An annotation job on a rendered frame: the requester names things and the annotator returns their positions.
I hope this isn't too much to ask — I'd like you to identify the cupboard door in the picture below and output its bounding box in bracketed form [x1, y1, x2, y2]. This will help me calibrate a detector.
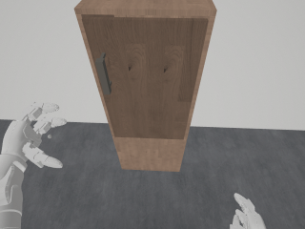
[82, 16, 209, 140]

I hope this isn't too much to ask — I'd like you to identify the robot left forearm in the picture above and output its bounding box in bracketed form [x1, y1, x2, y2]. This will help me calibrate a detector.
[0, 154, 28, 229]

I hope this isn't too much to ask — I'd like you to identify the robot right hand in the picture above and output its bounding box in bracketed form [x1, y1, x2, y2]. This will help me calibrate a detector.
[230, 193, 266, 229]

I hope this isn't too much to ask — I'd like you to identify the handle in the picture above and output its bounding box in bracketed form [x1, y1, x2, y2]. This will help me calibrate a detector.
[95, 52, 112, 94]

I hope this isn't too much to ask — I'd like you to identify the robot left hand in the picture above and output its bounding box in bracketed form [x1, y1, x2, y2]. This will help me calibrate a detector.
[1, 101, 67, 168]

